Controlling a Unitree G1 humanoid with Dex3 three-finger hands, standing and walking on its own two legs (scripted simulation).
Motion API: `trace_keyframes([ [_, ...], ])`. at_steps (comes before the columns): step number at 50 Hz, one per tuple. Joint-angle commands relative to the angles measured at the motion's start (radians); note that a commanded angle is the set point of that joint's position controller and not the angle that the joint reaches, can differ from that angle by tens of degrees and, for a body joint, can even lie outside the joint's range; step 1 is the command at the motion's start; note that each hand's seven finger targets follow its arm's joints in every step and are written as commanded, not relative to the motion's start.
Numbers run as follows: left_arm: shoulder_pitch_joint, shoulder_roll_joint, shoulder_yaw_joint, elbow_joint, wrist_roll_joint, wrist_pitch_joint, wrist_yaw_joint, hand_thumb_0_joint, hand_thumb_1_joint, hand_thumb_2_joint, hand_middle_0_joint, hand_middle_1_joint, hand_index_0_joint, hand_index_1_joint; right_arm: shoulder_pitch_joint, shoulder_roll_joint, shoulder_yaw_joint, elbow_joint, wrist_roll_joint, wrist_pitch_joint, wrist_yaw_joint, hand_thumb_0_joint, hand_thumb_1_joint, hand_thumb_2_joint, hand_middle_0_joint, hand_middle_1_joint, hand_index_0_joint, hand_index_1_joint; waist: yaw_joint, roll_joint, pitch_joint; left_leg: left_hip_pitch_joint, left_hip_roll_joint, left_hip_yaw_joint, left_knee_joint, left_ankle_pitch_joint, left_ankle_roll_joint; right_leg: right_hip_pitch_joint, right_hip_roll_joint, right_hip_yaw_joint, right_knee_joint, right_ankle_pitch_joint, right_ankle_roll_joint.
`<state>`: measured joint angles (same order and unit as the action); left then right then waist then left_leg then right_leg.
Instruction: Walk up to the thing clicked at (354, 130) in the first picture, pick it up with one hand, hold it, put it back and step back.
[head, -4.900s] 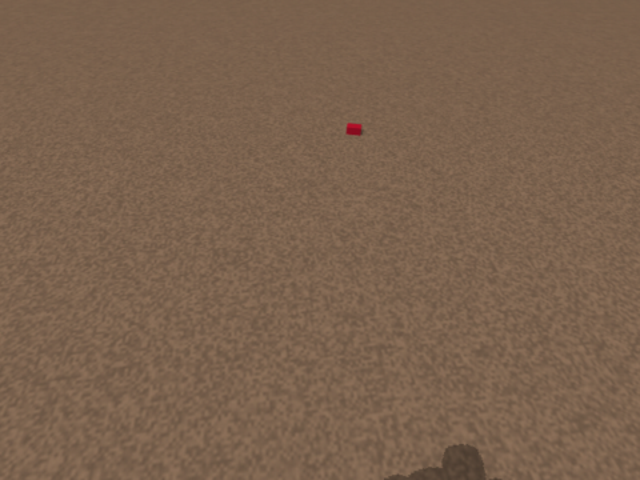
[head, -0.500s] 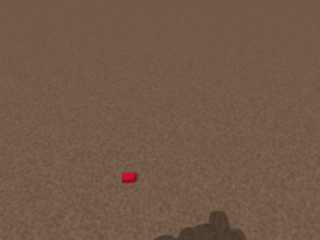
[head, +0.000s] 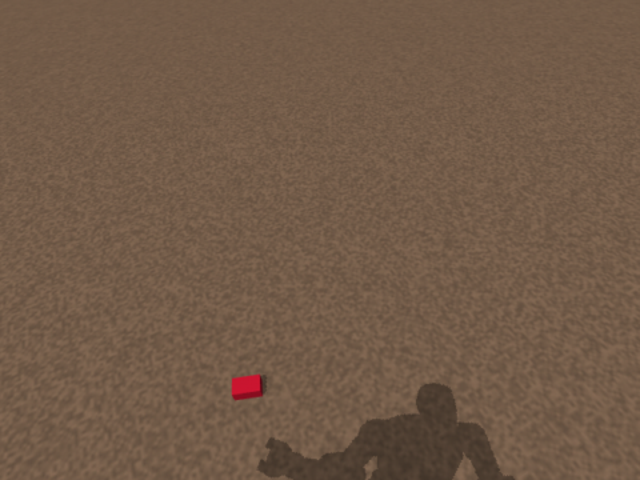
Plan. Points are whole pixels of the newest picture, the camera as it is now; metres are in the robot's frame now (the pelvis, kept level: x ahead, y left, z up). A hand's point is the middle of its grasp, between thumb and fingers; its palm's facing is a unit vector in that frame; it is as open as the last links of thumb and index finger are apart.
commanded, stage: walk up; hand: left
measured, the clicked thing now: (247, 387) +0.53 +0.28 -0.73
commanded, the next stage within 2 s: stand in 1.44 s
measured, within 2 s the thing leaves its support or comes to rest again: neither
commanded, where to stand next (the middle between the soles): +0.12 +0.03 m, yaw +1 degrees
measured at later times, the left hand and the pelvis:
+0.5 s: hand out of the picture +0.11 +0.28 -0.15, palm faces -0.01 -0.95 -0.32, open 7.4 cm; pelvis +0.05 +0.03 +0.01, yaw +0 degrees
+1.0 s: hand out of the picture +0.14 +0.28 -0.13, palm faces +0.00 -0.95 -0.32, open 7.4 cm; pelvis +0.06 +0.03 +0.03, yaw +0 degrees
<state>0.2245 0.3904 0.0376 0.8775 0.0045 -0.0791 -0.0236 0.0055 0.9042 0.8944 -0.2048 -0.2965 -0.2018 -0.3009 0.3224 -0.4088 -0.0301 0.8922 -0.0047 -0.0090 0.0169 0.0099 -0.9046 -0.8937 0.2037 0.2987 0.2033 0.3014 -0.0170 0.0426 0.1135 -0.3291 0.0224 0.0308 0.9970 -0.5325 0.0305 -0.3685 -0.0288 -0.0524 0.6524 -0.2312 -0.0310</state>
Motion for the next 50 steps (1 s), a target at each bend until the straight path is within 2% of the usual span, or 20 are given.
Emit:
trace_keyframes([
  [1,0.051,0.285,0.067,-0.052,-0.002,-0.004,0.037,0.0,0.9,0.9,-0.2,-0.3,-0.2,-0.3,0.055,-0.207,-0.059,-0.048,0.006,-0.026,-0.016,0.0,-0.9,-0.9,0.2,0.3,0.2,0.3,0.022,-0.196,-0.089,-0.209,0.052,-0.052,-0.003,0.048,-0.001,0.183,-0.258,0.321,-0.269,0.133,-0.206],
  [2,0.034,0.282,0.061,-0.053,0.004,-0.001,0.036,0.0,0.9,0.9,-0.2,-0.3,-0.2,-0.3,0.072,-0.194,-0.06,-0.03,0.002,-0.024,-0.012,0.0,-0.9,-0.9,0.2,0.3,0.2,0.3,0.016,-0.206,-0.095,-0.146,0.043,-0.033,-0.047,0.079,-0.01,0.129,-0.225,0.255,-0.254,0.178,-0.193],
  [5,-0.004,0.253,0.051,-0.05,0.012,0.009,0.036,0.0,0.9,0.9,-0.2,-0.3,-0.2,-0.3,0.037,-0.156,-0.052,-0.005,0.003,-0.023,-0.01,0.0,-0.9,-0.9,0.2,0.3,0.2,0.3,0.021,-0.234,-0.122,-0.012,0.026,0.001,-0.242,0.162,-0.025,0.053,-0.189,0.173,-0.185,0.28,-0.172],
  [7,-0.066,0.255,0.042,-0.05,-0.001,0.027,0.035,0.0,0.9,0.9,-0.2,-0.3,-0.2,-0.3,0.041,-0.151,-0.056,0.025,0.002,-0.029,-0.018,0.0,-0.9,-0.9,0.2,0.3,0.2,0.3,-0.013,-0.214,-0.156,0.139,0.002,0.029,-0.376,0.324,-0.02,-0.032,-0.181,0.15,-0.099,0.214,-0.145],
  [8,-0.074,0.222,0.03,-0.051,-0.008,0.036,0.034,0.0,0.9,0.9,-0.2,-0.3,-0.2,-0.3,0.031,-0.165,-0.061,0.033,-0.004,-0.036,-0.025,0.0,-0.9,-0.9,0.2,0.3,0.2,0.3,-0.025,-0.164,-0.153,0.177,0.002,0.008,-0.451,0.38,-0.011,-0.072,-0.169,0.143,-0.053,0.174,-0.106],
  [9,-0.062,0.184,0.017,-0.046,-0.017,0.044,0.032,0.0,0.9,0.9,-0.2,-0.3,-0.2,-0.3,-0.007,-0.202,-0.065,0.026,-0.011,-0.042,-0.03,0.0,-0.9,-0.9,0.2,0.3,0.2,0.3,-0.011,-0.072,-0.14,0.197,0.08,-0.103,-0.507,0.402,0.008,-0.134,-0.128,0.128,-0.019,0.076,-0.06],
  [10,-0.048,0.146,0.007,-0.041,-0.025,0.054,0.03,0.0,0.9,0.9,-0.2,-0.3,-0.2,-0.3,-0.074,-0.251,-0.069,0.0,-0.019,-0.05,-0.032,0.0,-0.9,-0.9,0.2,0.3,0.2,0.3,0.02,0.047,-0.136,0.125,0.229,-0.33,-0.61,0.346,0.062,-0.124,-0.039,0.08,0.053,-0.077,-0.006],
  [11,-0.023,0.193,0.021,0.002,-0.026,0.067,0.038,0.0,0.9,0.9,-0.2,-0.3,-0.2,-0.3,-0.14,-0.303,-0.071,-0.008,-0.001,-0.048,-0.03,0.0,-0.9,-0.9,0.2,0.3,0.2,0.3,0.03,0.104,-0.113,-0.029,0.319,-0.41,-0.656,0.252,0.158,0.003,-0.002,0.049,0.119,-0.263,0.004],
  [12,-0.018,0.209,0.027,0.031,-0.018,0.069,0.037,0.0,0.9,0.9,-0.2,-0.3,-0.2,-0.3,-0.194,-0.279,-0.063,-0.004,-0.004,-0.044,-0.027,0.0,-0.9,-0.9,0.2,0.3,0.2,0.3,0.047,0.064,-0.092,-0.084,0.289,-0.37,-0.633,0.225,0.162,0.069,-0.018,0.065,0.108,-0.251,0.001],
  [13,-0.01,0.199,0.024,0.05,-0.014,0.065,0.033,0.0,0.9,0.9,-0.2,-0.3,-0.2,-0.3,-0.219,-0.254,-0.049,0.001,0.0,-0.041,-0.027,0.0,-0.9,-0.9,0.2,0.3,0.2,0.3,0.062,0.055,-0.094,-0.083,0.231,-0.277,-0.606,0.228,0.12,0.1,-0.023,0.064,0.021,-0.19,-0.009],
  [14,-0.02,0.194,0.022,0.069,-0.012,0.059,0.03,0.0,0.9,0.9,-0.2,-0.3,-0.2,-0.3,-0.235,-0.229,-0.039,0.014,0.0,-0.038,-0.026,0.0,-0.9,-0.9,0.2,0.3,0.2,0.3,0.059,0.053,-0.095,-0.07,0.183,-0.223,-0.58,0.247,0.07,0.114,-0.034,0.071,-0.055,-0.084,-0.008],
  [15,-0.023,0.208,0.024,0.085,-0.01,0.054,0.029,0.0,0.9,0.9,-0.2,-0.3,-0.2,-0.3,-0.242,-0.218,-0.032,0.024,0.007,-0.036,-0.024,0.0,-0.9,-0.9,0.2,0.3,0.2,0.3,0.056,0.069,-0.1,-0.061,0.157,-0.191,-0.559,0.258,0.04,0.126,-0.052,0.095,-0.095,-0.02,-0.012],
  [16,-0.046,0.223,0.023,0.09,-0.008,0.049,0.027,0.0,0.9,0.9,-0.2,-0.3,-0.2,-0.3,-0.225,-0.201,-0.024,0.038,0.01,-0.034,-0.022,0.0,-0.9,-0.9,0.2,0.3,0.2,0.3,0.042,0.05,-0.101,-0.058,0.136,-0.177,-0.549,0.243,0.02,0.129,-0.078,0.145,-0.13,-0.01,-0.022],
  [18,-0.103,0.212,0.011,0.099,-0.012,0.047,0.023,0.0,0.9,0.9,-0.2,-0.3,-0.2,-0.3,-0.223,-0.195,-0.018,0.069,0.01,-0.035,-0.02,0.0,-0.9,-0.9,0.2,0.3,0.2,0.3,0.018,0.042,-0.114,0.024,0.123,-0.166,-0.589,0.217,0.014,0.096,-0.082,0.141,-0.138,0.008,-0.021],
  [20,-0.098,0.199,0.002,0.126,-0.019,0.047,0.023,0.0,0.9,0.9,-0.2,-0.3,-0.2,-0.3,-0.261,-0.198,-0.013,0.088,0.01,-0.039,-0.021,0.0,-0.9,-0.9,0.2,0.3,0.2,0.3,0.037,0.048,-0.14,0.068,0.136,-0.168,-0.59,0.298,0.019,0.123,-0.074,0.121,-0.161,0.045,-0.009],
  [22,-0.104,0.203,0.0,0.152,-0.016,0.043,0.025,0.0,0.9,0.9,-0.2,-0.3,-0.2,-0.3,-0.285,-0.187,-0.007,0.101,0.014,-0.039,-0.021,0.0,-0.9,-0.9,0.2,0.3,0.2,0.3,0.034,0.008,-0.164,0.11,0.128,-0.138,-0.56,0.401,0.019,0.147,-0.09,0.127,-0.2,0.115,-0.007],
  [24,-0.144,0.204,0.0,0.164,-0.019,0.043,0.024,0.0,0.9,0.9,-0.2,-0.3,-0.2,-0.3,-0.283,-0.184,-0.004,0.124,0.014,-0.038,-0.022,0.0,-0.9,-0.9,0.2,0.3,0.2,0.3,0.021,-0.01,-0.154,0.125,0.118,-0.123,-0.583,0.428,0.009,0.151,-0.096,0.132,-0.224,0.145,-0.001],
  [28,-0.159,0.192,-0.005,0.2,-0.017,0.045,0.023,0.0,0.9,0.9,-0.2,-0.3,-0.2,-0.3,-0.312,-0.173,-0.004,0.156,0.017,-0.033,-0.02,0.0,-0.9,-0.9,0.2,0.3,0.2,0.3,0.022,-0.041,-0.171,0.183,0.119,-0.11,-0.609,0.456,0.005,0.169,-0.108,0.13,-0.277,0.148,0.005],
  [37,-0.193,0.174,-0.005,0.244,-0.013,0.051,0.021,0.0,0.9,0.9,-0.2,-0.3,-0.2,-0.3,-0.356,-0.164,0.0,0.212,0.011,-0.027,-0.017,0.0,-0.9,-0.9,0.2,0.3,0.2,0.3,0.027,-0.046,-0.148,0.205,0.114,-0.102,-0.696,0.419,-0.015,0.198,-0.113,0.126,-0.37,0.122,0.019],
  [50,-0.19,0.165,0.006,0.244,-0.002,0.058,0.018,0.0,0.9,0.9,-0.2,-0.3,-0.2,-0.3,-0.338,-0.163,-0.004,0.221,0.002,-0.031,-0.017,0.0,-0.9,-0.9,0.2,0.3,0.2,0.3,0.025,-0.041,-0.149,0.182,0.121,-0.115,-0.75,0.357,-0.017,0.233,-0.105,0.112,-0.387,0.091,0.022],
])
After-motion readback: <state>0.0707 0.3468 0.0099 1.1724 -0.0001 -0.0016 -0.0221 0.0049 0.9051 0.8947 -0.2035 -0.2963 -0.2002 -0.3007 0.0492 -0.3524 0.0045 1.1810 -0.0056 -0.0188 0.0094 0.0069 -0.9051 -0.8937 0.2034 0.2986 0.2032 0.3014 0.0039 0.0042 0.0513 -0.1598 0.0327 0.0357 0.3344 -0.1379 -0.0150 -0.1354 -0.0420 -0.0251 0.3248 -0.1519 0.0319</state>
